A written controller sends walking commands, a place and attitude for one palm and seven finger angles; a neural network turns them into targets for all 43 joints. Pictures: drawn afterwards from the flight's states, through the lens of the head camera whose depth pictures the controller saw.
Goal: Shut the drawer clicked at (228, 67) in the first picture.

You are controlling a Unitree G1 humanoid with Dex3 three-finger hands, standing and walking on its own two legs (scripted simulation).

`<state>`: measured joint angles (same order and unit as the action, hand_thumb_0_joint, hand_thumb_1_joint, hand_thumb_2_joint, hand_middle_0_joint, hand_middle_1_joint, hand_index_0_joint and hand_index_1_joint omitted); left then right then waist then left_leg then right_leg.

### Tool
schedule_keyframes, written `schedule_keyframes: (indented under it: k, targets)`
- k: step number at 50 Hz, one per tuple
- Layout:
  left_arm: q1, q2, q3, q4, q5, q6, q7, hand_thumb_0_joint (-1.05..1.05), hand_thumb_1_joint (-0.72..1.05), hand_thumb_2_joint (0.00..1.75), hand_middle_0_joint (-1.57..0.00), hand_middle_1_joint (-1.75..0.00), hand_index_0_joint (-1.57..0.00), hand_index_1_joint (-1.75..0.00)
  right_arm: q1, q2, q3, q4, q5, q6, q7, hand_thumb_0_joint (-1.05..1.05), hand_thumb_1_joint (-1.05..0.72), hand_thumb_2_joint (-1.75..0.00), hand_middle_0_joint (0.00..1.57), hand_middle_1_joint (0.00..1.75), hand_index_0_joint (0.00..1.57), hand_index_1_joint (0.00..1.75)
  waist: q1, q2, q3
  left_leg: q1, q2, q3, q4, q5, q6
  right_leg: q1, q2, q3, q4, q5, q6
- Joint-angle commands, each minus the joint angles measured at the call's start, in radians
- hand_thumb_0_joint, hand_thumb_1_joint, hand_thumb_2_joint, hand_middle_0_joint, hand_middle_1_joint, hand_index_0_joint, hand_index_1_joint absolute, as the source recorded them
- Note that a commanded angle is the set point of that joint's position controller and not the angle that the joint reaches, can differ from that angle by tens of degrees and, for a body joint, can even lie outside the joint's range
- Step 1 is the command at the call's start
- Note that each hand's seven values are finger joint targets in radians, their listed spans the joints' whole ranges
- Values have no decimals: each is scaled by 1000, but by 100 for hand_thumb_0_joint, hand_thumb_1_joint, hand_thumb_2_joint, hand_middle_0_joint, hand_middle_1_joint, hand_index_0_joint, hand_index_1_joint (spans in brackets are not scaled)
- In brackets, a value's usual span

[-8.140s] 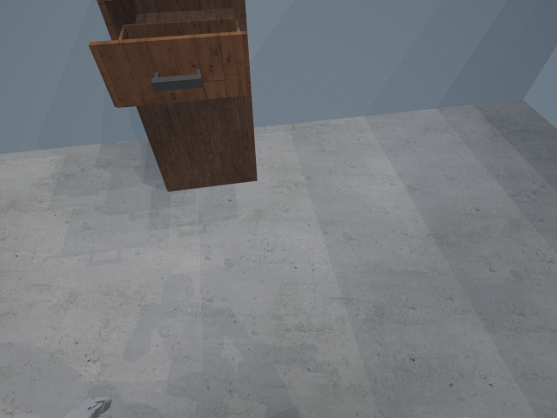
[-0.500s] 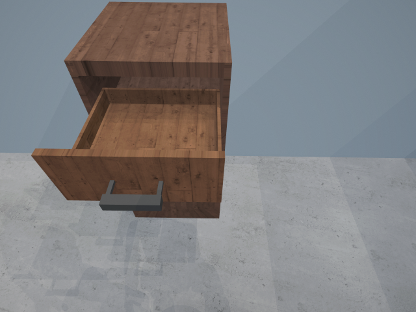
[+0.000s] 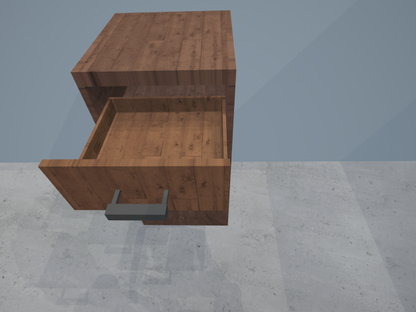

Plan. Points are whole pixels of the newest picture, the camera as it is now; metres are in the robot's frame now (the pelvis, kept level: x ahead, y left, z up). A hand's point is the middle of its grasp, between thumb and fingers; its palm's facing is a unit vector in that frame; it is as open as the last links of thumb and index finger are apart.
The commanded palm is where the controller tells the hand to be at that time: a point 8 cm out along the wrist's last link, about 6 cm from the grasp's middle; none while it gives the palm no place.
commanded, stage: shuffle to correct the standing spot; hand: left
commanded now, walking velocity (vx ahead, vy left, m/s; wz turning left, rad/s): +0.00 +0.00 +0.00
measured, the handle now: (139, 203) +0.34 +0.18 -0.01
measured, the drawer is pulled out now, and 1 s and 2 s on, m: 0.29 0.29 0.29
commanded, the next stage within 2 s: come to a stop and stand still in 0.16 s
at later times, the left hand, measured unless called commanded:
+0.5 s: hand out of the picture +0.02 +0.14 -0.17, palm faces +0.02 -0.98 -0.20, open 7.3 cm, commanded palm none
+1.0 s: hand out of the picture +0.02 +0.19 -0.17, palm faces +0.01 -0.98 -0.22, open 7.3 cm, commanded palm none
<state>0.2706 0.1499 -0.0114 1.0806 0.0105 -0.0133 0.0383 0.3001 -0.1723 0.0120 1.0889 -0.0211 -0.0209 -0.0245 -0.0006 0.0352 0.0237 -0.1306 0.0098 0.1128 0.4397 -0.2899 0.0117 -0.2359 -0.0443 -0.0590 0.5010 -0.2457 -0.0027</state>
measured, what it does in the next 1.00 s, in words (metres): stands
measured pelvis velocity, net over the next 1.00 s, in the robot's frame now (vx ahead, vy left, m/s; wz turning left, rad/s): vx -0.02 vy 0.01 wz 0.01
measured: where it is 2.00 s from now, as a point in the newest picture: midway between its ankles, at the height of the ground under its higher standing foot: outside the picture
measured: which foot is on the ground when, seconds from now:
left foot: down 0.00-1.00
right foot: down 0.00-1.00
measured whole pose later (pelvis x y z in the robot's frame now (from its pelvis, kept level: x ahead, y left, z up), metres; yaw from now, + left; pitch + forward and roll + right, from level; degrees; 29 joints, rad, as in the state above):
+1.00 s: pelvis -0.02 +0.01 +0.00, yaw +0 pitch -1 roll +0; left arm 0.27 0.18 -0.01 1.00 0.02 0.01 0.03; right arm 0.28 -0.17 -0.01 1.00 -0.03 0.01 -0.01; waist 0.00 0.00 0.01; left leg -0.22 0.00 0.09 0.49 -0.25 0.03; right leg -0.25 -0.04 -0.06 0.49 -0.22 0.00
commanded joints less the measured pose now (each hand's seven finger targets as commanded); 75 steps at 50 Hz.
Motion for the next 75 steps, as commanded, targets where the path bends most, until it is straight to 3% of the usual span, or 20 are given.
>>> schedule_keyframes:
  k: [1,5,10,13,15,17,21,25,31,32,33,34,35,36,38,39,41,50,65,75]
  targets:
    - [63,105,21,-19,-1,-15,2,0,90,90,-20,-30,-20,-30,69,-77,-8,-10,6,-13,0,0,-90,-90,20,30,20,30,-3,-45,31,-46,98,-95,-94,193,11,43,-73,95,-74,211,-38]
    - [64,108,20,-13,-1,-14,3,0,90,90,-20,-30,-20,-30,60,-74,-8,1,7,-11,-1,0,-90,-90,20,30,20,30,-2,-38,29,-33,101,-90,-96,195,10,47,-75,96,-81,221,-37]
    - [67,100,25,-7,8,-4,-6,0,90,90,-20,-30,-20,-30,65,-74,-15,12,1,0,2,0,-90,-90,20,30,20,30,-7,-48,83,-60,105,-93,-102,-52,22,-21,-51,93,-82,-69,-50]
    - [75,99,28,-11,10,-3,-13,0,90,90,-20,-30,-20,-30,71,-69,-21,11,-1,1,3,0,-90,-90,20,30,20,30,-9,-18,115,-69,119,-109,-116,-106,35,-64,-33,83,-66,-122,-58]
    - [89,86,28,-8,11,-12,-10,0,90,90,-20,-30,-20,-30,73,-64,-18,11,1,-7,1,0,-90,-90,20,30,20,30,-3,-14,99,-59,115,-95,-75,44,33,-38,-41,87,-43,32,-58]
    - [113,91,28,8,6,-22,-3,0,90,90,-20,-30,-20,-30,83,-47,-11,18,3,-14,-6,0,-90,-90,20,30,20,30,-2,-51,41,-31,96,-61,-12,215,16,28,-67,108,-32,294,-64]
    - [128,103,26,19,-4,-36,9,0,90,90,-20,-30,-20,-30,96,-45,-11,27,13,-12,-17,0,-90,-90,20,30,20,30,-7,-63,-40,14,96,-57,-12,365,-10,130,-103,109,-9,715,-61]
    - [116,111,33,2,-4,-25,18,0,90,90,-20,-30,-20,-30,84,-48,-21,17,16,-2,-21,0,-90,-90,20,30,20,30,-3,-28,-50,40,107,-53,-19,425,-11,125,-106,110,6,704,-61]
    - [86,101,28,-16,1,-15,17,0,90,90,-20,-30,-20,-30,64,-46,-24,12,14,5,-15,0,-90,-90,20,30,20,30,-4,-56,-28,44,114,-56,-50,325,-7,81,-93,111,-48,480,-53]
    - [159,153,45,25,7,-25,46,0,90,90,-20,-30,-20,-30,-50,-109,-49,-63,25,2,-4,0,-90,-90,20,30,20,30,34,-166,12,-120,121,-10,199,238,-28,112,-149,153,-53,877,3]
    - [156,186,47,-2,16,-39,39,0,90,90,-20,-30,-20,-30,-35,-71,-36,-108,25,3,0,0,-90,-90,20,30,20,30,10,-178,-23,-197,43,-18,222,-9,-36,236,-221,198,-35,1189,-42]
    - [144,176,43,-35,13,-41,35,0,90,90,-20,-30,-20,-30,18,-33,-38,-109,23,5,3,0,-90,-90,20,30,20,30,-7,-218,-126,-199,53,-49,212,-134,-14,272,-257,211,-7,1124,-95]
    - [101,152,35,-56,13,-37,29,0,90,90,-20,-30,-20,-30,18,-36,-39,-109,23,10,3,0,-90,-90,20,30,20,30,-18,-191,-159,-151,39,-50,177,-123,-15,249,-233,176,-7,996,-116]
    - [65,158,31,-74,9,-31,24,0,90,90,-20,-30,-20,-30,32,-35,-40,-101,22,16,4,0,-90,-90,20,30,20,30,-32,-154,-146,-77,26,-43,115,-63,-20,165,-205,157,-29,755,-107]
    - [-14,158,29,-100,2,-12,15,0,90,90,-20,-30,-20,-30,49,-51,-44,-93,9,20,7,0,-90,-90,20,30,20,30,-48,-48,-49,12,51,-61,24,40,-17,-29,-130,135,-82,176,-76]
    - [-24,143,29,-106,0,-6,13,0,90,90,-20,-30,-20,-30,36,-83,-44,-102,4,19,8,0,-90,-90,20,30,20,30,-40,-19,38,-60,93,-107,-8,27,-1,-83,-91,122,-113,-21,-51]
    - [-9,142,27,-111,10,7,8,0,90,90,-20,-30,-20,-30,-7,-98,-42,-122,0,21,16,0,-90,-90,20,30,20,30,-17,-6,142,-182,95,-149,-82,-112,9,-108,-60,119,-141,-212,-38]
    - [70,117,20,-108,11,8,-3,0,90,90,-20,-30,-20,-30,3,-128,-39,-130,-2,12,18,0,-90,-90,20,30,20,30,8,0,85,-244,107,-200,-188,-239,29,-9,-33,70,-90,-125,-20]
    - [122,80,3,-21,2,-17,4,0,90,90,-20,-30,-20,-30,77,-74,-18,-23,14,-12,8,0,-90,-90,20,30,20,30,-4,-45,25,-87,90,-146,-108,104,29,22,-67,95,-106,97,-23]
    - [129,57,2,7,2,-13,10,0,90,90,-20,-30,-20,-30,69,-59,-16,12,15,-14,0,0,-90,-90,20,30,20,30,-3,-32,43,-54,96,-135,-107,193,29,35,-67,84,-100,149,-15]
